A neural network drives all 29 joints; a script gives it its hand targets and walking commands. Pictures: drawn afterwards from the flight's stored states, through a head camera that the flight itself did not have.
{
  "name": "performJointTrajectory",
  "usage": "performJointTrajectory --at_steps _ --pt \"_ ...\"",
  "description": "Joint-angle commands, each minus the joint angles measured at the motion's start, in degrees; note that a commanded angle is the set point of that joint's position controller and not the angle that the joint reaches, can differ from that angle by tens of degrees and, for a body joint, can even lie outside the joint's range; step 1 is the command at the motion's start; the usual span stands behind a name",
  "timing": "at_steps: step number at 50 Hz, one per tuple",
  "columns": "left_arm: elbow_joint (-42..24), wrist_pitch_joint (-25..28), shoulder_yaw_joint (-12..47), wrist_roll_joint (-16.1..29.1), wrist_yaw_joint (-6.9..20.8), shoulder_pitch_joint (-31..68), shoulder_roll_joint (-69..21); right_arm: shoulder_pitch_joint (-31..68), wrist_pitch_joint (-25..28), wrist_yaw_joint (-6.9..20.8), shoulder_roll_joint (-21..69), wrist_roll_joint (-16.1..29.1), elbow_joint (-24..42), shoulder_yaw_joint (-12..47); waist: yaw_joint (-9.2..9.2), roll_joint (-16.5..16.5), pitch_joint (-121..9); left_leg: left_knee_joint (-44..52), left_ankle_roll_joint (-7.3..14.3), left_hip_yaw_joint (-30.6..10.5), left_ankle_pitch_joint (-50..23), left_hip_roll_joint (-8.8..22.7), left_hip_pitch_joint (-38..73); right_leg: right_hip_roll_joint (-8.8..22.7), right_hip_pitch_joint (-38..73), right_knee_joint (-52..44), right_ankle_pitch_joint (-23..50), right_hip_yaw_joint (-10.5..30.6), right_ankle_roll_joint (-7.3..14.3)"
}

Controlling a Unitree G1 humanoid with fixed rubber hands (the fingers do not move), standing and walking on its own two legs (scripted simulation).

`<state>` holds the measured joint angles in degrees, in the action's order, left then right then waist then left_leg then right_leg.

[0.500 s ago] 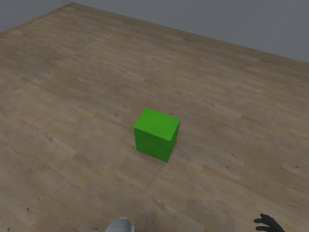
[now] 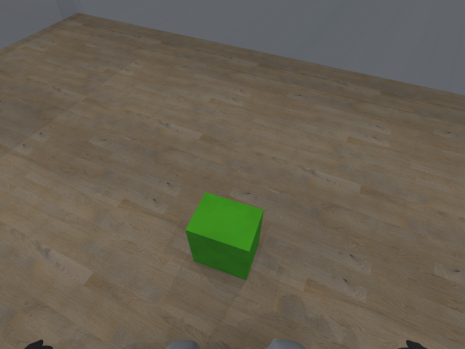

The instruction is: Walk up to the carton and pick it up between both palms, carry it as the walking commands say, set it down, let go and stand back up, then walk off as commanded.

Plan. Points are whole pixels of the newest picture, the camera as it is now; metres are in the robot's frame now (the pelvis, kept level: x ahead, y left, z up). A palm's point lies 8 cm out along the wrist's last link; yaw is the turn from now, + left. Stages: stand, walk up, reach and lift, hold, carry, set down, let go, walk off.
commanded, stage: walk up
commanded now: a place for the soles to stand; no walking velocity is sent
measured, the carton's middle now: (226, 237) +0.61 +0.01 -0.61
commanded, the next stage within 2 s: none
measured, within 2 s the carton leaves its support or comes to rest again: neither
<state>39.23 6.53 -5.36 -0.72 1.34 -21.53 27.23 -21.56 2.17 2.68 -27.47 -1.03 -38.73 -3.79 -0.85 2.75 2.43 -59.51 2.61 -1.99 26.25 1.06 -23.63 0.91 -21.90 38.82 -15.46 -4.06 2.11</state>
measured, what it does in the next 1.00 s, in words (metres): walks ahead: left foot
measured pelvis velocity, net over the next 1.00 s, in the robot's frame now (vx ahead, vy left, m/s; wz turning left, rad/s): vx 0.10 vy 0.07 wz -0.15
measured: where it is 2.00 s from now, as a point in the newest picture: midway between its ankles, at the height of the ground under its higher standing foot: outside the picture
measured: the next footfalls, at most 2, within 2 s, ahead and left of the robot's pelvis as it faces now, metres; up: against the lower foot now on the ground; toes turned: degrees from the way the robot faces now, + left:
left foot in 0.22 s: +0.18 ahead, +0.15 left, +0.00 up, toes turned +2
left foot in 1.12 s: +0.28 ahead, +0.27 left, +0.00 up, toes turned -22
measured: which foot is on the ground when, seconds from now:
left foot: up 0.00-0.20, down 0.22-0.82, up 0.84-1.00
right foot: down 0.00-1.00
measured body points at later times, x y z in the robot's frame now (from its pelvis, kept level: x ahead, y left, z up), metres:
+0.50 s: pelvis +0.09 +0.03 +0.00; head +0.11 +0.04 +0.45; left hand +0.20 +0.36 -0.11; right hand +0.23 -0.29 -0.08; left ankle +0.14 +0.15 -0.72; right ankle +0.07 -0.10 -0.72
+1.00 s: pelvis +0.10 +0.07 +0.01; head +0.12 +0.05 +0.46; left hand +0.19 +0.44 -0.06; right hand +0.22 -0.30 -0.07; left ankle +0.17 +0.22 -0.68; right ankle +0.07 -0.10 -0.72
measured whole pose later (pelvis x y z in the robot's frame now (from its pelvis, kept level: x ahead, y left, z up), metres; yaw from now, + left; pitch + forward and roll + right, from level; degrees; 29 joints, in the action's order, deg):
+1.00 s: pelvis +0.10 +0.07 +0.01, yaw -8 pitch -2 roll -1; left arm 53.3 5.4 -3.9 -1.3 -4.7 -19.6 28.3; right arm -3.2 -3.9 6.3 -29.5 -3.8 -44.8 -7.6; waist -0.2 4.2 4.6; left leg -52.8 -1.2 -3.2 23.4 3.5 -27.8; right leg 1.3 -12.2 30.2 -17.1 7.2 -2.6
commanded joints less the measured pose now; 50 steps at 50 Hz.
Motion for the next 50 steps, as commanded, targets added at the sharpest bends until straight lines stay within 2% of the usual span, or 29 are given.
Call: performJointTrajectory --at_steps 1,2,4,5,6,7,8,9,10,11,12,13,14,16,17,18,19,21,23,28,40,41,42,43,44,45,46,48,50 --pt "-3.1 0.5 -3.8 0.4 -1.3 -4.3 13.6 -1.9 1.0 -0.6 -10.2 0.0 3.2 -2.7 2.02 -8.3 1.3 -2.3 -1.4 -4.0 -3.1 4.0 -18.2 18.3 13.5 -20.1 -3.8 26.4 12.6" --pt "-3.3 0.3 -3.3 0.2 -1.2 -3.3 12.6 -3.2 1.0 -0.3 -9.1 0.0 2.0 -2.7 1.40 -10.5 1.2 0.8 -1.8 -1.2 -4.0 3.7 -13.5 15.7 9.9 -18.4 7.7 19.5 11.6" --pt "-3.4 0.0 -2.2 -0.2 -1.0 -2.9 11.9 -2.2 0.7 -0.2 -6.3 -0.3 2.0 -2.3 1.27 -12.5 0.8 8.0 -1.9 2.5 -3.1 2.5 -4.9 13.5 4.5 -14.1 26.0 11.3 10.9" --pt "-3.4 -0.2 -1.5 -0.2 -1.2 -2.9 11.5 -0.8 0.5 -0.4 -5.3 -0.2 2.2 -2.2 1.69 -13.1 0.0 11.2 -1.7 3.9 -5.3 1.9 -1.4 13.0 3.2 -12.0 32.0 9.3 10.4" --pt "-3.4 -0.5 -1.1 0.0 -1.4 -2.7 11.5 0.0 0.4 -0.7 -5.1 0.0 2.1 -2.2 2.00 -13.7 -1.0 13.1 -1.4 5.4 -8.2 1.1 1.1 12.7 2.7 -10.5 34.1 8.8 10.0" --pt "-3.5 -0.8 -0.9 0.2 -1.5 -1.8 11.9 0.2 0.3 -0.9 -5.1 0.1 1.5 -2.2 1.68 -14.0 -2.0 15.5 -0.7 6.0 -10.9 0.6 3.9 12.6 1.7 -8.7 32.7 8.7 9.5" --pt "-3.6 -1.3 -0.5 0.5 -1.6 -0.4 12.0 0.0 0.4 -1.2 -5.1 0.0 0.9 -2.2 0.68 -13.3 -2.8 20.0 0.1 6.5 -14.0 -0.2 7.9 11.7 -0.3 -6.0 28.0 8.0 8.4" --pt "-3.5 -1.8 0.1 0.6 -1.7 0.0 10.9 -0.2 0.5 -1.5 -5.5 -0.3 0.3 -2.4 0.08 -12.0 -3.3 23.3 1.1 6.2 -14.8 -1.6 11.4 10.1 -2.5 -3.1 20.5 7.7 6.7" --pt "-3.7 -2.2 0.8 0.6 -1.8 0.4 9.3 -0.9 0.7 -1.8 -6.8 -0.6 -0.1 -2.8 -0.85 -9.2 -3.8 25.5 2.0 3.0 -15.7 0.0 15.5 9.0 -6.0 -0.1 12.4 7.6 5.0" --pt "-4.2 -2.5 1.8 0.8 -1.9 -0.8 5.7 -1.8 1.1 -2.3 -10.4 -1.3 0.0 -3.5 -0.54 1.7 -5.4 30.5 3.9 -10.9 -17.9 10.6 17.9 4.7 -9.3 8.2 1.4 4.7 2.0" --pt "-3.2 -3.5 2.5 1.4 -2.4 -3.0 5.1 2.1 1.3 -2.5 -13.8 -0.1 1.7 -3.5 0.66 8.3 -6.4 35.4 11.6 -24.3 -17.9 20.6 12.4 0.0 -7.4 11.7 -15.0 2.6 -1.1" --pt "-1.2 -4.2 1.7 1.2 -2.8 -1.7 8.2 4.2 1.1 -2.3 -12.7 0.4 0.9 -3.3 0.23 5.2 -5.6 35.3 13.6 -24.2 -16.3 19.9 9.7 0.8 -4.5 15.1 -20.6 5.5 -1.1" --pt "0.1 -4.2 1.5 1.1 -2.8 -2.0 8.2 6.8 1.0 -2.5 -12.1 0.4 0.5 -2.8 1.25 5.3 -4.7 33.2 13.2 -20.8 -17.9 18.3 7.6 1.1 -2.8 13.1 -19.0 5.7 -0.9" --pt "3.6 -3.6 1.0 0.4 -2.7 -4.2 7.8 12.2 0.5 -2.6 -10.6 0.7 -0.3 -1.6 4.22 6.1 -3.6 28.7 7.3 -10.6 -17.2 12.7 1.0 1.1 6.2 -0.3 -5.8 3.6 0.2" --pt "4.5 -3.1 0.6 -0.5 -2.7 -3.3 9.0 12.8 0.2 -2.5 -8.4 0.8 -0.8 -0.5 3.93 3.6 -2.7 25.4 4.3 -7.8 -16.2 10.4 -1.8 3.0 8.0 -5.3 -0.4 7.8 0.9" --pt "3.8 -2.7 0.3 -0.5 -2.4 1.7 12.0 12.1 0.1 -2.5 -6.8 1.2 -1.6 -0.1 1.47 -2.3 -2.2 23.0 1.6 -4.0 -12.8 6.1 0.6 6.4 2.4 -7.8 -0.9 15.1 3.1" --pt "4.0 -2.6 0.5 -0.1 -2.1 5.1 11.8 12.4 0.2 -2.5 -7.3 1.2 -3.0 -0.3 0.06 -3.0 -2.0 22.7 0.6 -2.1 -12.2 4.6 5.3 7.5 -1.7 -7.6 0.8 16.1 3.8" --pt "5.4 -2.7 1.7 0.6 -2.1 6.6 9.3 13.7 0.8 -2.5 -8.4 0.9 -5.0 -0.3 0.91 1.1 -3.5 25.4 1.7 -3.9 -17.6 6.8 9.1 4.7 -0.6 -4.6 4.9 10.6 2.0" --pt "7.9 -3.2 2.2 0.9 -2.1 6.2 8.3 15.0 0.9 -2.6 -8.4 0.9 -6.7 0.2 1.85 0.9 -5.9 26.4 3.4 -4.7 -24.1 9.1 9.2 3.2 4.5 -3.0 9.2 8.0 0.8" --pt "11.4 -3.9 2.9 1.0 -1.9 10.4 7.9 19.0 0.4 -2.8 -7.3 1.3 -10.1 0.8 1.66 -0.3 -5.1 28.5 1.8 -1.9 -22.6 7.9 10.6 4.1 6.1 -7.0 12.3 9.6 1.1" --pt "18.0 -4.5 3.9 0.7 -1.4 18.1 7.2 22.7 -0.1 -2.2 -6.5 1.1 -17.7 1.3 0.84 -3.4 -3.5 37.3 0.4 0.2 -16.9 7.7 16.4 5.1 6.9 -16.7 8.1 11.7 0.1" --pt "18.7 -2.9 0.9 0.7 -3.6 4.2 14.5 24.4 -2.5 0.2 -11.4 -2.1 -10.1 -2.5 3.12 2.1 -3.1 27.4 -0.2 5.4 0.8 4.5 11.2 8.9 10.5 -18.1 -2.3 17.3 4.1" --pt "19.3 -2.2 -0.5 -0.1 -4.7 -0.7 17.6 26.9 -3.8 1.4 -8.7 -2.6 -7.6 -2.6 4.94 -5.6 -0.5 18.1 -1.5 5.1 4.3 1.4 -4.3 13.9 17.6 -21.6 -10.4 29.3 7.4" --pt "18.2 -1.4 -1.9 -0.4 -5.7 -2.1 19.7 28.6 -4.7 2.4 -6.9 -3.2 -4.8 -2.8 5.56 -9.6 1.9 8.9 -2.2 -2.2 4.3 2.2 -17.5 19.2 23.1 -23.7 -11.9 40.0 11.6" --pt "16.0 -0.8 -2.0 0.1 -6.3 0.9 19.1 26.8 -5.2 2.7 -7.5 -3.0 -4.1 -3.4 3.10 -6.6 2.8 4.7 -2.7 -6.8 -0.5 4.4 -20.8 21.3 22.8 -22.5 -6.6 39.3 12.7" --pt "13.8 -0.5 -1.9 0.3 -6.6 3.7 17.6 24.2 -5.3 2.9 -8.5 -2.7 -3.7 -4.3 0.85 -4.9 2.2 2.6 -3.4 -7.7 -3.7 5.4 -19.9 20.2 21.6 -21.0 -0.7 35.3 11.8" --pt "12.3 -0.3 -1.7 0.1 -6.7 4.8 16.3 23.2 -5.1 3.1 -8.5 -2.8 -3.3 -4.7 0.14 -5.3 1.4 3.2 -4.0 -6.7 -4.4 5.4 -16.9 17.6 19.2 -19.5 5.3 30.2 10.5" --pt "10.7 -0.2 -1.9 -0.5 -6.7 3.5 15.6 22.2 -5.5 3.8 -7.6 -3.0 -1.7 -5.1 0.56 -8.3 0.2 4.5 -4.3 -3.3 -3.5 4.6 -9.8 14.0 13.0 -17.1 12.1 23.7 9.2" --pt "9.3 -0.2 -2.3 -1.2 -6.9 1.4 16.8 23.5 -6.2 4.5 -7.6 -2.9 0.6 -5.7 1.22 -11.1 0.9 7.0 -3.8 -2.2 -0.5 4.2 -7.3 13.2 8.1 -15.5 7.9 23.1 9.5"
